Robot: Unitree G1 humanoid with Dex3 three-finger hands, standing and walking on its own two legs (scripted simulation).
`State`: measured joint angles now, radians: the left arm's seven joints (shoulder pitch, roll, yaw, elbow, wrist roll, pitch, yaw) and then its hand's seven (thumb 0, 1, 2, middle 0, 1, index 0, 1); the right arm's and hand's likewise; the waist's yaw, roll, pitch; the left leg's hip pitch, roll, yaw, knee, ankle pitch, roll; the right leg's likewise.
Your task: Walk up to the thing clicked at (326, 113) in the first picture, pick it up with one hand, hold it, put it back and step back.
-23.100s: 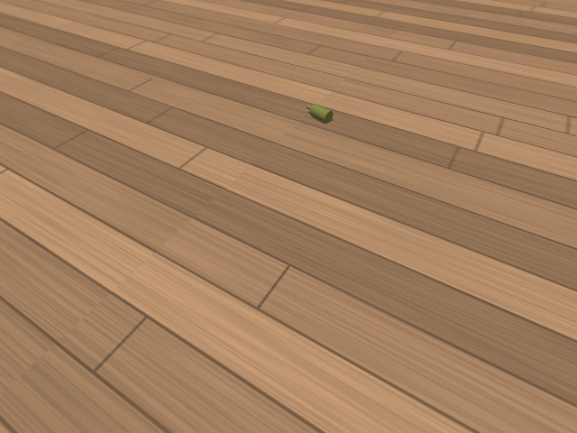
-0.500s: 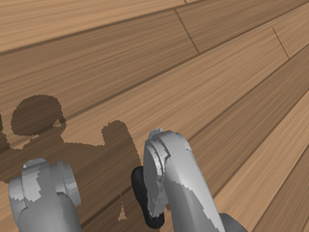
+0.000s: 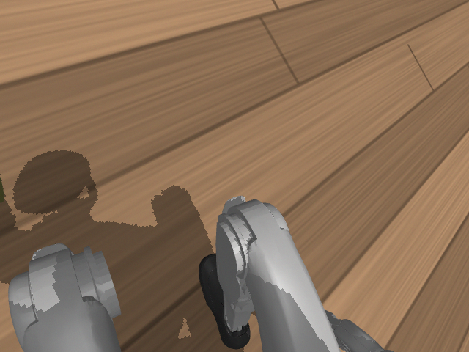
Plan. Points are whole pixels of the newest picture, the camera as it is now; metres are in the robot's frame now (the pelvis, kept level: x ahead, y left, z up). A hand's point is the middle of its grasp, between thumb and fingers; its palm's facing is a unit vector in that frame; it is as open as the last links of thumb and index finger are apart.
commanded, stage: close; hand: left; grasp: from above
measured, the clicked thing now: out of the picture +0.42 +0.37 -0.26
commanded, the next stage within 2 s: settle in 0.20 s
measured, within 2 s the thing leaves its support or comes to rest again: leaves its support in 0.66 s
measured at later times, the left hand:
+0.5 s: hand out of the picture +0.42 +0.35 -0.23, palm faces -0.45 -0.15 -0.88, open 10.6 cm
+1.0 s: hand out of the picture +0.41 +0.36 -0.14, palm faces -0.45 -0.08 -0.89, open 10.5 cm
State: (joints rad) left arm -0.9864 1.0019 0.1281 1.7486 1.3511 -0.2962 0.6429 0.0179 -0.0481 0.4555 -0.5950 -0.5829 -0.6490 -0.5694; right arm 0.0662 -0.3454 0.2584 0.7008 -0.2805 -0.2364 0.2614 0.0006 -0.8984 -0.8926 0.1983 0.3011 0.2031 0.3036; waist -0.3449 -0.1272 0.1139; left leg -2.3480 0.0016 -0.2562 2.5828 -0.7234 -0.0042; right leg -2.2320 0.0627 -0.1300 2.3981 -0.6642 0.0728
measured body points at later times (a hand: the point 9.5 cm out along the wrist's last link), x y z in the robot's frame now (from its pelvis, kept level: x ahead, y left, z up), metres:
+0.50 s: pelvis +0.00 +0.00 +0.00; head +0.26 +0.13 +0.35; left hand +0.44 +0.35 -0.18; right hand +0.07 -0.26 -0.06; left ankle +0.06 +0.12 -0.26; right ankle +0.12 -0.13 -0.26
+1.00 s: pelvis +0.00 +0.00 +0.03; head +0.23 +0.10 +0.41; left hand +0.43 +0.36 -0.09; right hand +0.12 -0.26 -0.07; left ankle +0.06 +0.12 -0.26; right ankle +0.12 -0.13 -0.26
